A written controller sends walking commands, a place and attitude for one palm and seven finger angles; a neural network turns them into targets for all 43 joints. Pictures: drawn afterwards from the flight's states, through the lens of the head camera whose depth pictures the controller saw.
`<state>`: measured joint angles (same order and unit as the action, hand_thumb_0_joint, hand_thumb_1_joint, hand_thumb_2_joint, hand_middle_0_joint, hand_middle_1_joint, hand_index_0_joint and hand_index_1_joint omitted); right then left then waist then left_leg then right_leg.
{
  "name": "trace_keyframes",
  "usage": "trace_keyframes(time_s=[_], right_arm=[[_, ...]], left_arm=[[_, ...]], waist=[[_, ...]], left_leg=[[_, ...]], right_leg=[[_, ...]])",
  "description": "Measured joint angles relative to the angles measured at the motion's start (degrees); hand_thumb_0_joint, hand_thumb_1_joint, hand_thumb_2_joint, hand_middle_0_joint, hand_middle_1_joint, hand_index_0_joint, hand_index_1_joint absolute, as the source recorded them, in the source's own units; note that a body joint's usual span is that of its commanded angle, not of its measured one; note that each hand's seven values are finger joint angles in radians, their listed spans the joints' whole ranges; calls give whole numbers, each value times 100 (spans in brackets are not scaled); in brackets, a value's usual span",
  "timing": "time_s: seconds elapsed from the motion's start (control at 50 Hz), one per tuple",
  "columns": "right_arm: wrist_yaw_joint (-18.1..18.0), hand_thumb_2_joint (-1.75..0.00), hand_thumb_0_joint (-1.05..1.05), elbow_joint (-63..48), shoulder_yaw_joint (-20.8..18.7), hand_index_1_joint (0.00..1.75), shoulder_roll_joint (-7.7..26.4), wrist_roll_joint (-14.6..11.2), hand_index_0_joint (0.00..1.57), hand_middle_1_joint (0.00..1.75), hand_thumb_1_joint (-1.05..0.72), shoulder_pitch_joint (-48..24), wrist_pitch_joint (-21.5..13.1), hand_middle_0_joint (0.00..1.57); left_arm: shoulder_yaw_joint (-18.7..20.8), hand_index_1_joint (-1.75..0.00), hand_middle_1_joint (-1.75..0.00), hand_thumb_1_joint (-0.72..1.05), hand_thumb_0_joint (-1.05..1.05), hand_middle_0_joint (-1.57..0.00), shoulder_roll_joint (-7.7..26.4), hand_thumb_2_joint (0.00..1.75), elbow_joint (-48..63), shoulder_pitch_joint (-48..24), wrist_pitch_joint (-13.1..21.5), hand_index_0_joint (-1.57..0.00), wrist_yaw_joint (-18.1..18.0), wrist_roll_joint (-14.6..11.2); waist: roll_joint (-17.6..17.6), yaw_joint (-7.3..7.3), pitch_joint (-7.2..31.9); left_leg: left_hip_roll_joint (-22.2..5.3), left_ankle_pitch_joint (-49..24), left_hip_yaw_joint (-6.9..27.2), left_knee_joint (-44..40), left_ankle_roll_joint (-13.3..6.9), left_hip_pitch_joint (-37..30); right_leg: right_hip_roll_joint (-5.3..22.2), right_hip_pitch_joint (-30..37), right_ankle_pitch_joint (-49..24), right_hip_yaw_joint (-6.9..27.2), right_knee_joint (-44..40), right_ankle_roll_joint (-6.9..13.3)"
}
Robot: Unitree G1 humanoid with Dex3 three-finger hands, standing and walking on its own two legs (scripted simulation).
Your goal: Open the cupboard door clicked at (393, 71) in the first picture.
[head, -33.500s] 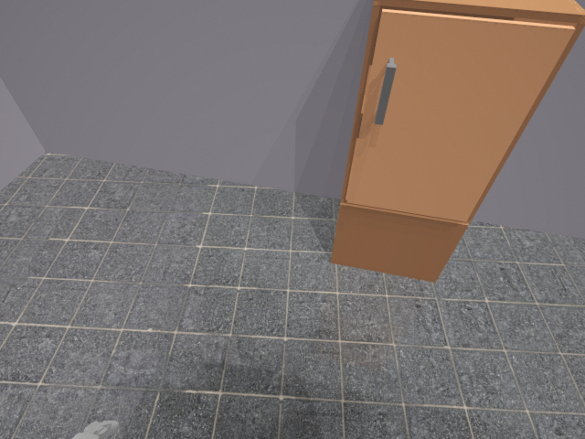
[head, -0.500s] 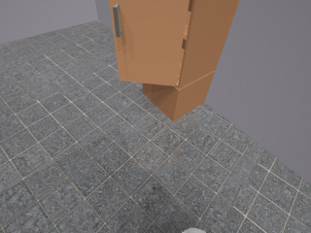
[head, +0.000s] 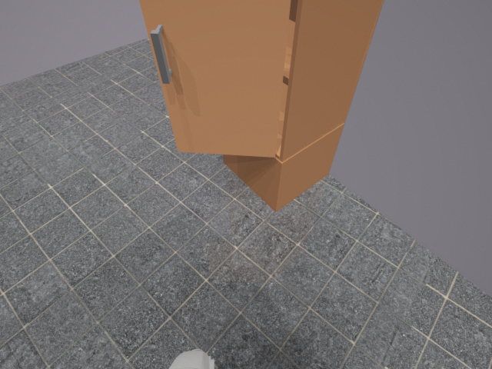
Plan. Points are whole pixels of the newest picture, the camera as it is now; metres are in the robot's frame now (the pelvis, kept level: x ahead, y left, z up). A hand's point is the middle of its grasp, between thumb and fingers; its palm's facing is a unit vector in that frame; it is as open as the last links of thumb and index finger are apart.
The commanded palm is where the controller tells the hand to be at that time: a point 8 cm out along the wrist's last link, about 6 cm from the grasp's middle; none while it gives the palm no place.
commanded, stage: take the last steps up to it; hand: left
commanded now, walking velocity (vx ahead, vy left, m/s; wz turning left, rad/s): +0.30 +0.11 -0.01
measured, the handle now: (163, 55) +0.90 +0.28 +0.04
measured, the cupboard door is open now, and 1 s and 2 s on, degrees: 46 46 46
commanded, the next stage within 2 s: come to a stop and stand still in 0.56 s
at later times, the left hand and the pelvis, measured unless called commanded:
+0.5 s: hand (118, 326) +0.22 +0.28 -0.18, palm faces +0.04 -0.99 -0.16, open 7.4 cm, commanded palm none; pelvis +0.19 +0.10 +0.00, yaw -2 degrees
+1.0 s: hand (144, 251) +0.38 +0.26 -0.17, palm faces -0.02 -0.98 -0.20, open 7.2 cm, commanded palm none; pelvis +0.28 +0.09 +0.00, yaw -3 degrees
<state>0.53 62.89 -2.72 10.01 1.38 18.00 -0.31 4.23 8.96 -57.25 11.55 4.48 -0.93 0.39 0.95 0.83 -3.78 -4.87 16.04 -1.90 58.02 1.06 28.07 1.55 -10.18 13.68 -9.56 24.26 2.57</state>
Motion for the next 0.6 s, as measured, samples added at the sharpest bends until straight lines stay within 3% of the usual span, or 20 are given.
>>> trace_keyframes(time_s=[0.1,0.24,0.28,0.34,0.4,0.5,0.6], right_arm=[[92,-90,1,-311,-63,29,101,8,19,30,-91,-527,-13,20],[180,-90,0,-606,-11,29,141,4,19,30,-91,-1048,-154,20],[126,-90,0,-694,6,29,108,45,19,30,-91,-1158,-295,20],[9,-90,0,-773,93,29,-34,52,19,30,-91,-1135,-389,20],[-81,-90,0,-698,151,30,-171,22,20,30,-91,-899,-417,20],[-181,-90,-2,-482,60,30,-23,-4,20,30,-95,-471,-438,20],[-159,-90,-1,-159,111,30,-4,39,20,30,-93,-1,-335,20]], left_arm=[[-49,-30,-30,95,-2,-20,124,90,-396,502,-38,-20,91,61],[-93,-30,-30,92,-1,-20,83,90,-780,1125,-171,-20,147,105],[-98,-30,-30,91,0,-20,78,90,-847,1172,-262,-20,157,82],[-112,-30,-30,91,0,-20,112,90,-850,984,-377,-20,141,65],[-86,-30,-30,91,1,-20,137,90,-704,665,-395,-20,151,76],[-65,-30,-30,91,0,-20,90,90,-326,150,-387,-20,164,97],[-79,-30,-30,92,0,-20,136,90,-103,-290,-395,-20,162,99]], waist=[[-80,-169,140],[-188,-471,200],[-252,-445,127],[-341,-418,3],[-364,-369,-15],[-314,-252,53],[-235,-98,89]], left_leg=[[-158,-511,-91,-1165,125,213],[110,-480,-395,-2671,11,-516],[219,-583,-472,-2547,-225,-570],[314,-248,-619,-2423,-405,-770],[414,-297,-700,-2887,-423,-1165],[582,-407,-807,-3644,-507,-1765],[641,-232,-832,-3869,-468,-2183]], right_leg=[[93,467,62,42,-448,-168],[416,828,773,117,-49,-606],[555,450,1266,265,1093,-480],[438,-597,1396,641,3507,-237],[395,-1404,893,626,4372,-209],[407,-2043,288,599,3796,-258],[387,-1854,85,529,2415,-231]])
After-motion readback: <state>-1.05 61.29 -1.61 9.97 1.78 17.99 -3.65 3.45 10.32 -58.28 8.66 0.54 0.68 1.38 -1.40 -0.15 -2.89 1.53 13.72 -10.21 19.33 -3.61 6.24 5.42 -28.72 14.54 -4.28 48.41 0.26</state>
